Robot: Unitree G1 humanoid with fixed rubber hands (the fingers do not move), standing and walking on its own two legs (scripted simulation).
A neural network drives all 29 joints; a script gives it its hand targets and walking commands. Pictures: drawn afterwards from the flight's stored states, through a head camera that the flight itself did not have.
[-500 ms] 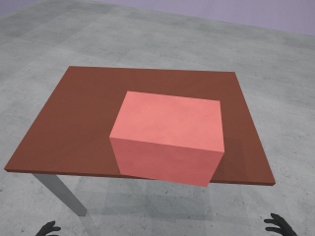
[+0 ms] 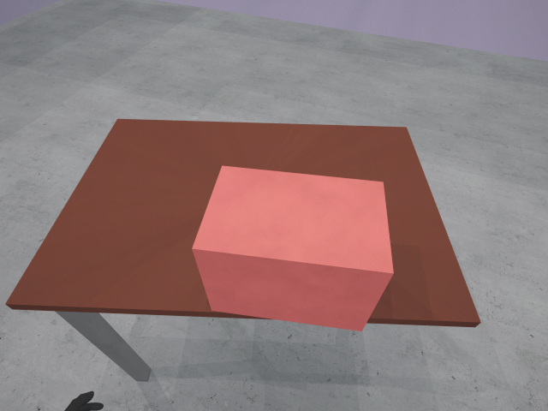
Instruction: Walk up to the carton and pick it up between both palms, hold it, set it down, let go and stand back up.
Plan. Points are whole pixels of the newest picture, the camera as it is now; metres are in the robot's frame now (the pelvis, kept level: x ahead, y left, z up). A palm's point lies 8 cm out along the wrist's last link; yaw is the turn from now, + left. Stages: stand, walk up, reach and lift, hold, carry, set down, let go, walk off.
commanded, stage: walk up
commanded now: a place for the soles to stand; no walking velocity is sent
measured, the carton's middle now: (292, 249) +0.38 -0.01 -0.01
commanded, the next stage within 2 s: none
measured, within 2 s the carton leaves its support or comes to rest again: neither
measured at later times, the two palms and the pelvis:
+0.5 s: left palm out of the picture +0.11 +0.32 -0.10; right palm out of the picture +0.11 -0.31 -0.10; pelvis +0.01 +0.00 +0.00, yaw +1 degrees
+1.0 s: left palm out of the picture +0.05 +0.39 -0.11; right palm out of the picture +0.01 -0.29 -0.10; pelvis -0.06 +0.05 -0.01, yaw +1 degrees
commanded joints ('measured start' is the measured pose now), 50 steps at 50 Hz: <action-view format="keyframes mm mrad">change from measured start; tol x16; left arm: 1 -35 158 33 -29 -4 -21 15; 44 -154 211 54 -110 21 47 40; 50 54 195 60 -87 -4 44 40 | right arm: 1 -41 -210 -45 -48 1 -14 -16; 32 -96 -225 -58 -11 -13 28 -22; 43 118 -194 -77 -97 -39 65 4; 50 -188 -243 -77 -220 -56 41 -17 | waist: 1 12 60 -82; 32 -9 62 -10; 41 -6 -253 -94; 46 -4 268 -42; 50 15 243 42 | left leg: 1 -50 112 -59 -59 187 46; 32 -76 84 -44 20 286 50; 41 -137 19 -51 540 -309 53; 45 -76 183 -268 -123 -109 108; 50 -391 163 -184 -164 -174 221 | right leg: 1 142 -101 71 -29 195 -59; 14 162 -114 43 -16 316 -59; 29 94 -91 50 -93 65 -60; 32 72 -118 72 15 344 -77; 40 -51 -333 286 -147 -112 -283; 45 -176 -21 -6 285 -224 -77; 50 -26 61 76 629 -343 -33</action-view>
